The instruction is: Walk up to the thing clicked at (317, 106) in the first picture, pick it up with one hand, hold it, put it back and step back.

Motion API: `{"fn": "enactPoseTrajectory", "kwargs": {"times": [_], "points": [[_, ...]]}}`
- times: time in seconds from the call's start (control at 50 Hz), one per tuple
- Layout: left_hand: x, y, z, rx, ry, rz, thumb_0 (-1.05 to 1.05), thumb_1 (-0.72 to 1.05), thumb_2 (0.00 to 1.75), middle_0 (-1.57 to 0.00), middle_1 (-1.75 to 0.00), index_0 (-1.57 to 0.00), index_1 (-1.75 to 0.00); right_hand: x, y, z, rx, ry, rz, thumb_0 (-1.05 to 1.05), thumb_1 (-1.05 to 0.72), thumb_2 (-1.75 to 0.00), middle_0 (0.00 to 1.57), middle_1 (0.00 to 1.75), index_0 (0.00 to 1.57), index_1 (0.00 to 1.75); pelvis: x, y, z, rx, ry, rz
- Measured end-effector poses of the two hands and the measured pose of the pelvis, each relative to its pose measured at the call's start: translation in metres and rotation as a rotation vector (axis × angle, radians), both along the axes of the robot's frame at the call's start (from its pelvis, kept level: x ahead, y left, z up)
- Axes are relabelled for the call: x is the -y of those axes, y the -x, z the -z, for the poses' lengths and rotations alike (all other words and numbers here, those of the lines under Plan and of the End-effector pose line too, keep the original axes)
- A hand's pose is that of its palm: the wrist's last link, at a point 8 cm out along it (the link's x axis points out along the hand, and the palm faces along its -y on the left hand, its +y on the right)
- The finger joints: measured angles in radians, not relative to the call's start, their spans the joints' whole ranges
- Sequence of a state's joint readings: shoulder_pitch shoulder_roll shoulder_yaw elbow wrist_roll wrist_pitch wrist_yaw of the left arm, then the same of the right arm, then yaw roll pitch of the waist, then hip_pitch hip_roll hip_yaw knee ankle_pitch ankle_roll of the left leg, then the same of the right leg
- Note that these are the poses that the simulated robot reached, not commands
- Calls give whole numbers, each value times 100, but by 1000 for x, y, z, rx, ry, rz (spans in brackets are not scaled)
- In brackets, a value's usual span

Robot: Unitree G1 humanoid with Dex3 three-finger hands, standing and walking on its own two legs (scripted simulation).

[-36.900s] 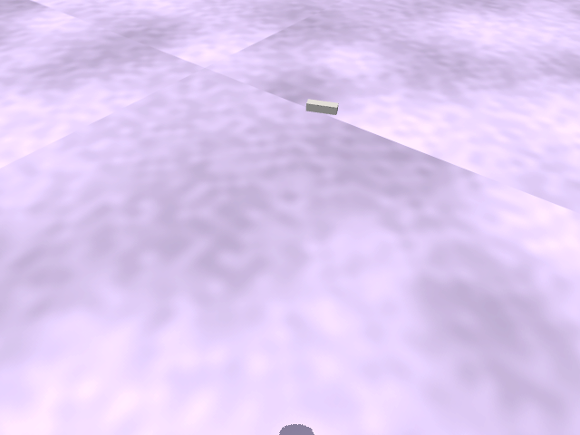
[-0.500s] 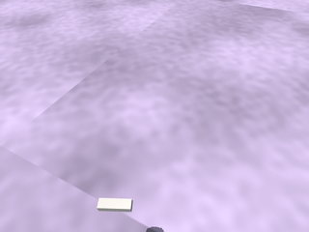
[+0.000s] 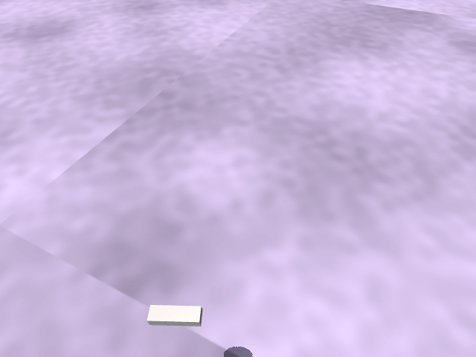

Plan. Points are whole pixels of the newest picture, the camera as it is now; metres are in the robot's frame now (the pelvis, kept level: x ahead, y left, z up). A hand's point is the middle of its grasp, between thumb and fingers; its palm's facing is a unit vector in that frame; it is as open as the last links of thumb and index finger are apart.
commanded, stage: stand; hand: left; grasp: from above
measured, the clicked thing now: (175, 315) +0.42 +0.28 -0.76
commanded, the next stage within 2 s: step back in 0.10 s
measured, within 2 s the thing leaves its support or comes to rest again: neither
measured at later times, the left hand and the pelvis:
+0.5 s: hand out of the picture +0.09 +0.31 -0.18, palm faces -0.02 -0.93 -0.37, open 7.4 cm; pelvis -0.06 +0.04 -0.02, yaw +0 degrees
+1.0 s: hand out of the picture -0.04 +0.28 -0.15, palm faces -0.04 -0.91 -0.41, open 7.4 cm; pelvis -0.16 +0.03 -0.02, yaw -3 degrees
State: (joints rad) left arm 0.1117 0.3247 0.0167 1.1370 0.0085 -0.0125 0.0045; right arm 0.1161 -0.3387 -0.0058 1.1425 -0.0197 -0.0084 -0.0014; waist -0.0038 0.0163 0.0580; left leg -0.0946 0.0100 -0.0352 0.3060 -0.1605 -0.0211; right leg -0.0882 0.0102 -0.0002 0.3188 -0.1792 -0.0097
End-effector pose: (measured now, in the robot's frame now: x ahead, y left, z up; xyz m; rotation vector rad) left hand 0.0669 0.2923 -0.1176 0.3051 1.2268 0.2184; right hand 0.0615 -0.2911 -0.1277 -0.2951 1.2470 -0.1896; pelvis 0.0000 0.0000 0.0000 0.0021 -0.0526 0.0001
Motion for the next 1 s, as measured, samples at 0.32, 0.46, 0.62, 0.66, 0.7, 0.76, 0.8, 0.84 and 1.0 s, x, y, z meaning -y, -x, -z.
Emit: {"fn": "enactPoseTrajectory", "kwargs": {"times": [0.32,0.46,0.62,0.66,0.7,0.76,0.8,0.84,1.0], "points": [[-33,-10,9,29,-37,29,1,91,90,-21,-30,-21,-30,8,12,-3,-7,69,17,0,-91,-89,21,30,20,30,-20,28,13,-28,0,6],[-58,-22,23,84,-30,50,1,91,90,-20,-30,-21,-29,-12,49,-7,-51,117,-1,0,-91,-89,21,30,20,30,-42,50,21,-31,12,1],[-56,8,22,42,-17,93,1,91,90,-20,-30,-20,-29,-29,68,-9,14,104,22,0,-90,-89,21,30,20,30,-48,75,16,-31,20,45],[-54,18,22,31,-21,101,1,91,90,-20,-30,-20,-29,-30,73,-7,40,94,24,0,-90,-89,21,30,20,30,-47,83,18,-27,17,56],[-52,28,22,26,-27,108,1,91,90,-20,-30,-20,-29,-29,79,-2,59,82,23,0,-90,-89,21,30,20,30,-44,92,20,-22,12,67],[-46,44,20,33,-41,117,1,91,90,-20,-30,-20,-29,-21,90,6,79,64,26,0,-90,-89,21,30,20,30,-37,107,26,-17,3,83],[-41,57,19,43,-54,118,1,91,90,-20,-30,-21,-29,-14,99,14,89,53,32,0,-90,-89,21,30,20,30,-31,117,31,-10,9,88],[-35,73,13,47,-55,119,1,91,90,-20,-30,-21,-29,-8,108,17,88,44,46,0,-90,-89,21,30,20,30,-27,126,30,-2,24,72],[-33,115,-8,95,-65,83,1,90,90,-21,-30,-21,-30,1,153,8,42,63,20,0,-90,-89,21,30,20,30,-29,162,17,-18,-19,47]]}}
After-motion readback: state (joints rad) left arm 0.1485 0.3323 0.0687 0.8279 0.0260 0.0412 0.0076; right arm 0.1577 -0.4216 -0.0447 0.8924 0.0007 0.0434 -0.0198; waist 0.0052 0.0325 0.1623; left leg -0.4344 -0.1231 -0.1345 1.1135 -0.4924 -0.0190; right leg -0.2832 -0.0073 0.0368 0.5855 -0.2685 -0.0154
